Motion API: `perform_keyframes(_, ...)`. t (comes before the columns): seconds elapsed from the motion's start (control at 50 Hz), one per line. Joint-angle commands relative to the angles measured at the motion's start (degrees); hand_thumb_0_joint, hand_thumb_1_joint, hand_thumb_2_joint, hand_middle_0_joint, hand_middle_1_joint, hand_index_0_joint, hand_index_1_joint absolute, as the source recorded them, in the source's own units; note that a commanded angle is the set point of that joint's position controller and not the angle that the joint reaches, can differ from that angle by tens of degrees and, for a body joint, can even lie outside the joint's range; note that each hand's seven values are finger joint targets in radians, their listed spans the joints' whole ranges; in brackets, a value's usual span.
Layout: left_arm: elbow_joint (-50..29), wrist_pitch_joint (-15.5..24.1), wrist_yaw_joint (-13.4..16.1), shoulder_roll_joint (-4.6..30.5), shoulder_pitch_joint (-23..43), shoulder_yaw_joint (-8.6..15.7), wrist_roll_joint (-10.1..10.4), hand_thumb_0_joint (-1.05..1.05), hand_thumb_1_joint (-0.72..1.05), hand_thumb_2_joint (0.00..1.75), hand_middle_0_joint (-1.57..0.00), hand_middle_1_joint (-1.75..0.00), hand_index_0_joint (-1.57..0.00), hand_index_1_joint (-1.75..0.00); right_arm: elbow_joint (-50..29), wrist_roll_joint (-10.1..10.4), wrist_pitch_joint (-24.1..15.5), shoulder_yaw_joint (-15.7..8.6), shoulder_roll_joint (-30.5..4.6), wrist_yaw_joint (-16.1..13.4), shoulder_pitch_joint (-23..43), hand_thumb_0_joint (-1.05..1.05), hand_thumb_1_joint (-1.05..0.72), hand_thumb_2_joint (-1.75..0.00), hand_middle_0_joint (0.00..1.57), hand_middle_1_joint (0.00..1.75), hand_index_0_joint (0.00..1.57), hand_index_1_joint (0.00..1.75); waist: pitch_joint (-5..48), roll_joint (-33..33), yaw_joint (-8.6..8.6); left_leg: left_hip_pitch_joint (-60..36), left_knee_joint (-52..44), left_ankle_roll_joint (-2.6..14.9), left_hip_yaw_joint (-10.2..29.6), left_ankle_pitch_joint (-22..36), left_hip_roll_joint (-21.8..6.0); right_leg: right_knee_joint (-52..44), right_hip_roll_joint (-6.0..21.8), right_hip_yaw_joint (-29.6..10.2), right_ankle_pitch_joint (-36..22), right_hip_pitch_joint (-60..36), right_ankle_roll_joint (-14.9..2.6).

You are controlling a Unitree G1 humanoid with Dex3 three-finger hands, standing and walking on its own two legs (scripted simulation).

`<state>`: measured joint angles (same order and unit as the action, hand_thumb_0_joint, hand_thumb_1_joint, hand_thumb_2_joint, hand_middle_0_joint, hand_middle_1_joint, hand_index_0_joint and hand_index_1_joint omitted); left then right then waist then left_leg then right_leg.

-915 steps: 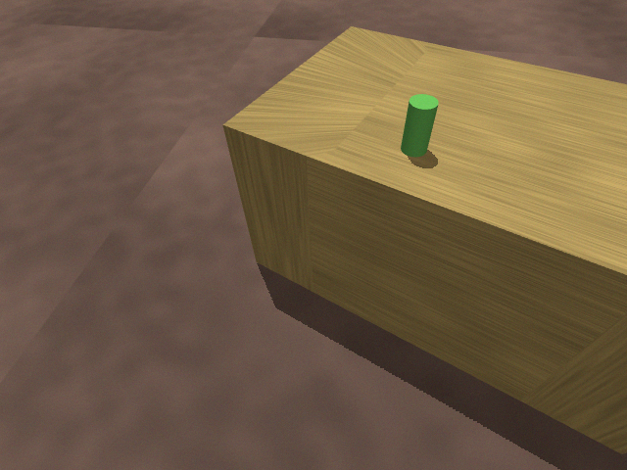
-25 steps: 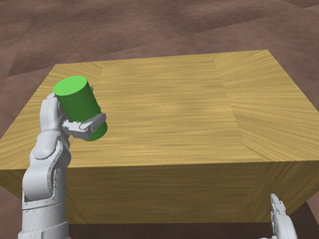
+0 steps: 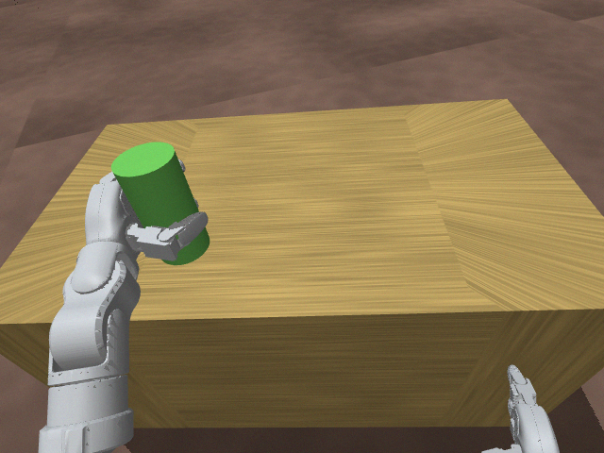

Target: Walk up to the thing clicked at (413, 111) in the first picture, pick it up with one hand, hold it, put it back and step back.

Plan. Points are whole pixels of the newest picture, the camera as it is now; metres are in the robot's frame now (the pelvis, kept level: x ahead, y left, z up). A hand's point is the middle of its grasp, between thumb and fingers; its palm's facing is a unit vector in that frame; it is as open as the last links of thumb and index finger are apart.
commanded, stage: hold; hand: left
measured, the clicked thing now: (166, 206) +0.34 +0.17 +0.20
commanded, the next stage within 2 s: crouch in 0.48 s
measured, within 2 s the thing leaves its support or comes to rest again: neither
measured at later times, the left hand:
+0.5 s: hand (164, 217) +0.33 +0.17 +0.20, palm faces +0.13 -0.99 -0.02, open 9.6 cm
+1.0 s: hand (188, 233) +0.38 +0.18 +0.12, palm faces +0.16 -0.99 -0.01, open 9.6 cm
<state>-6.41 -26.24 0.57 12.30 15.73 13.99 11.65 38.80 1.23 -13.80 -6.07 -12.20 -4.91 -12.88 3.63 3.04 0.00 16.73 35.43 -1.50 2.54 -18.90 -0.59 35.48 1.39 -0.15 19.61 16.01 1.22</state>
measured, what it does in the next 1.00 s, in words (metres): stands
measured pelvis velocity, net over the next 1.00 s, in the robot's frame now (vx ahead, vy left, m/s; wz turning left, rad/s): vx -0.01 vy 0.00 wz -0.01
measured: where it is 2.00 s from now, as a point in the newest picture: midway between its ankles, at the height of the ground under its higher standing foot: outside the picture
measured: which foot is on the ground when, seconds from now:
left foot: down 0.00-1.00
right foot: down 0.00-1.00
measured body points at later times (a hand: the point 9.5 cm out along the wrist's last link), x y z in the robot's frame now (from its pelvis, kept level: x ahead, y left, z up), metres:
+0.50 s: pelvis -0.01 +0.00 +0.00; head -0.03 -0.02 +0.45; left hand +0.32 +0.22 +0.20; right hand +0.16 -0.25 -0.08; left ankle +0.00 +0.14 -0.73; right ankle -0.01 -0.13 -0.73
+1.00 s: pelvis -0.01 +0.00 +0.00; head +0.00 -0.01 +0.45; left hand +0.37 +0.23 +0.12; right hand +0.15 -0.26 -0.08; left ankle +0.00 +0.14 -0.73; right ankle -0.01 -0.13 -0.73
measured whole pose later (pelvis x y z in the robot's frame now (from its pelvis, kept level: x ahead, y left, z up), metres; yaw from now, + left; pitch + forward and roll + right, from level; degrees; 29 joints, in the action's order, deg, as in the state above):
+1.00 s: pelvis -0.01 +0.00 +0.00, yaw +0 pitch +3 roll +0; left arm 20.0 -12.9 -0.2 14.9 23.6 14.7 9.3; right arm 38.5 0.8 -15.4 -3.8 -11.3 -3.7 -10.7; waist 2.2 1.0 2.3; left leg 22.4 36.9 -1.6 2.2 -17.8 -0.7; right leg 37.4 1.2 -0.6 18.6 22.1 1.1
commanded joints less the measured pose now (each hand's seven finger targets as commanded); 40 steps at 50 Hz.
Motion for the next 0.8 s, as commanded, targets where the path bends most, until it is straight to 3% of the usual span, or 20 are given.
perform_keyframes(0.0,-11.9,4.1,-1.1,8.0,21.8,2.3,1.0,0.0,0.25,1.33,-1.34,-1.49,-1.37,-1.49,-8.5,0.4,-3.2,-1.6,-6.2,-0.1,6.6,0.0,0.53,-0.06,0.05,0.05,0.05,0.05,9.4,-2.0,-0.64,-5.3,-4.9,1.71,-2.3,12.6,1.2,-6.2,-1.2,3.6,-13.4,0.1,-0.68)
perform_keyframes(0.06,-13.1,4.5,-1.4,9.1,21.2,4.4,1.7,0.0,0.25,1.3,-1.33,-1.47,-1.35,-1.47,-10.2,0.4,-3.2,-4.1,-9.0,0.1,3.8,0.0,0.53,-0.06,0.05,0.05,0.05,0.05,14.1,-5.4,0.1,-7.5,-3.8,2.15,-2.5,16.2,1.2,-5.8,-1.2,3.6,-17.3,-2.2,-0.08)
perform_keyframes(0.08,-15.4,4.8,-1.2,10.0,21.7,5.2,1.7,0.0,0.23,1.31,-1.33,-1.48,-1.36,-1.48,-10.8,0.6,-3.0,-2.7,-7.4,0.4,4.2,0.0,0.53,-0.06,0.05,0.05,0.05,0.05,14.8,-3.9,-0.81,-7.4,-3.3,2.12,-2.9,17.7,1.4,-5.6,-0.9,3.3,-18.8,-2.6,-0.05)
perform_keyframes(0.12,-16.6,5.6,-0.6,10.3,21.4,5.8,1.5,0.0,0.2,1.29,-1.31,-1.47,-1.34,-1.47,-12.4,0.5,-2.9,-4.4,-9.4,0.3,4.6,0.0,0.52,-0.06,0.05,0.05,0.05,0.05,15.3,-5.7,-0.5,-7.8,-3.3,2.16,-2.7,18.2,1.2,-5.4,-1.1,3.3,-19.1,-3.0,0.07)
perform_keyframes(0.16,-17.4,6.4,0.1,10.1,21.1,6.1,1.2,0.0,0.21,1.29,-1.3,-1.47,-1.33,-1.47,-12.3,0.4,-2.8,-2.6,-7.0,0.5,4.5,0.0,0.52,-0.06,0.05,0.05,0.05,0.05,15.9,-4.4,-1.05,-7.7,-2.9,2.08,-2.8,19.1,1.3,-5.1,-0.8,3.0,-19.9,-3.8,0.09)
perform_keyframes(0.18,-19.2,6.8,0.3,9.0,20.8,4.6,0.8,0.0,0.21,1.31,-1.31,-1.48,-1.34,-1.48,-11.4,0.3,-2.6,-1.7,-5.9,0.6,4.5,0.0,0.52,-0.06,0.05,0.05,0.05,0.05,14.2,-2.9,-1.29,-6.9,-3.5,1.8,-2.6,18.4,1.2,-5.0,-1.0,3.2,-18.8,-3.1,-0.2)
perform_keyframes(0.2,-18.9,7.1,0.7,10.4,20.9,5.7,0.6,0.0,0.21,1.31,-1.3,-1.47,-1.32,-1.47,-11.9,0.4,-2.5,-2.0,-6.1,0.5,4.8,0.0,0.52,-0.06,0.05,0.05,0.05,0.05,14.4,-2.6,-1.39,-7.0,-3.5,1.78,-2.7,17.8,1.3,-5.1,-0.9,3.0,-18.2,-3.1,-0.29)
perform_keyframes(0.24,-20.3,7.7,1.1,9.9,22.0,4.6,0.3,0.0,0.22,1.32,-1.31,-1.48,-1.33,-1.48,-13.7,0.1,-2.8,-2.8,-7.8,-0.1,7.3,0.0,0.52,-0.06,0.05,0.05,0.05,0.05,13.9,-2.5,-0.6,-7.0,-3.9,1.75,-2.7,15.4,1.3,-5.7,-1.0,2.7,-16.0,-2.4,-0.26)
perform_keyframes(0.26,-21.8,8.0,1.1,9.6,23.7,3.3,-0.1,0.0,0.21,1.33,-1.32,-1.49,-1.34,-1.49,-11.5,0.1,-2.8,-1.7,-6.2,-0.1,7.0,0.0,0.52,-0.06,0.05,0.05,0.05,0.05,13.2,-0.2,-0.65,-6.9,-4.3,1.65,-2.7,14.1,1.4,-5.7,-0.9,2.8,-14.7,-1.9,-0.5)
perform_keyframes(0.3,-20.0,8.1,0.9,9.6,24.4,2.6,-0.3,0.0,0.2,1.32,-1.31,-1.47,-1.33,-1.48,-9.5,-0.1,-3.1,-1.1,-5.4,-0.4,6.7,0.0,0.52,-0.06,0.05,0.05,0.05,0.05,12.2,1.0,-0.01,-6.8,-4.6,1.53,-2.4,12.6,1.2,-6.0,-1.0,2.9,-13.4,-1.2,-0.62)
perform_keyframes(0.34,-16.7,7.7,0.4,10.2,22.5,3.4,0.1,0.0,0.22,1.32,-1.32,-1.48,-1.34,-1.49,-9.8,-0.2,-3.6,-2.8,-8.0,-0.9,7.5,0.0,0.52,-0.06,0.05,0.05,0.05,0.05,12.2,-0.7,0.77,-6.5,-4.6,1.72,-2.3,12.4,1.2,-6.1,-1.2,2.8,-13.7,-1.2,-0.42)
perform_keyframes(0.36,-18.4,7.6,0.0,9.2,25.1,1.7,0.2,0.0,0.23,1.33,-1.33,-1.49,-1.35,-1.49,-9.7,-0.1,-3.7,-2.0,-7.1,-0.8,8.4,0.0,0.52,-0.06,0.05,0.05,0.05,0.05,12.8,0.8,0.69,-7.1,-4.7,1.64,-2.4,12.0,1.2,-6.1,-1.2,2.9,-13.4,-1.1,-0.65)
perform_keyframes(0.38,-16.3,7.1,0.0,9.9,23.7,2.7,0.2,0.0,0.23,1.33,-1.33,-1.49,-1.35,-1.49,-9.2,-0.1,-3.7,-2.3,-7.5,-1.0,7.8,0.0,0.52,-0.06,0.05,0.05,0.05,0.05,12.6,0.9,0.88,-7.4,-4.7,1.65,-2.6,11.9,1.3,-6.2,-1.2,2.9,-13.4,-0.7,-0.58)
perform_keyframes(0.42,-16.5,6.5,-0.8,7.9,24.2,0.8,0.9,0.0,0.25,1.33,-1.34,-1.49,-1.36,-1.49,-6.6,0.1,-3.7,-1.7,-6.2,-0.7,5.4,0.0,0.53,-0.06,0.05,0.05,0.05,0.05,11.7,0.6,0.96,-7.3,-5.2,1.6,-2.2,11.1,1.1,-6.3,-1.5,3.6,-12.2,0.3,-0.75)
perform_keyframes(0.46,-12.1,5.3,-1.1,9.0,20.0,3.5,1.6,0.0,0.26,1.33,-1.34,-1.49,-1.36,-1.49,-8.6,0.2,-3.8,-2.3,-7.6,-0.6,5.6,0.0,0.53,-0.06,0.05,0.05,0.05,0.05,11.3,-3.0,0.49,-6.6,-5.1,1.83,-2.1,12.4,0.9,-6.4,-1.6,3.9,-13.4,-0.9,-0.47)
perform_keyframes(0.48,-13.9,5.0,-1.2,8.6,21.9,2.4,1.6,0.0,0.26,1.32,-1.33,-1.49,-1.36,-1.49,-6.8,0.3,-3.6,-2.5,-7.3,-0.3,4.6,0.0,0.53,-0.06,0.05,0.05,0.05,0.05,11.2,-1.5,0.53,-6.7,-5.3,1.71,-2.2,12.5,1.0,-6.2,-1.6,3.8,-13.5,-0.4,-0.7)
perform_keyframes(0.5,-12.8,4.8,-1.0,9.7,21.8,4.0,1.8,0.0,0.25,1.33,-1.35,-1.5,-1.37,-1.5,-8.1,0.4,-3.5,-3.4,-8.4,-0.2,5.3,0.0,0.53,-0.06,0.05,0.05,0.05,0.05,10.6,-2.2,0.03,-5.9,-5.2,1.7,-2.4,12.6,1.0,-6.5,-1.6,3.8,-13.6,-0.4,-0.59)
perform_keyframes(0.56,-12.4,4.1,-0.6,7.7,21.4,3.0,1.7,0.0,0.22,1.35,-1.32,-1.51,-1.34,-1.52,-8.4,0.5,-3.3,-2.9,-7.8,0.1,3.5,0.0,0.53,-0.06,0.05,0.05,0.05,0.05,11.0,-3.9,0.2,-6.8,-5.2,1.87,-2.5,13.5,1.1,-6.4,-1.5,3.6,-14.5,-0.6,-0.53)
perform_keyframes(0.68,-10.7,6.9,0.2,10.6,25.1,5.3,0.5,0.0,0.15,1.32,-1.34,-1.49,-1.35,-1.49,-9.8,0.2,-3.6,-0.3,-5.3,0.1,7.4,0.0,0.56,-0.05,0.05,0.05,0.05,0.05,10.9,-5.9,-1.16,-5.1,-5.1,2.24,-2.3,12.1,1.2,-6.7,-1.0,2.9,-12.7,-1.6,-0.22)
perform_keyframes(0.78,-3.7,10.5,-0.2,11.1,28.7,4.3,-0.5,0.0,0.18,1.3,-1.3,-1.45,-1.32,-1.45,-9.1,-0.1,-3.9,-0.3,-5.6,-0.3,8.3,0.0,0.56,-0.05,0.05,0.05,0.05,0.05,13.2,-3.8,0.7,-5.1,-3.9,2.2,-3.0,12.5,1.5,-5.9,-0.6,1.8,-14.4,-0.5,-0.03)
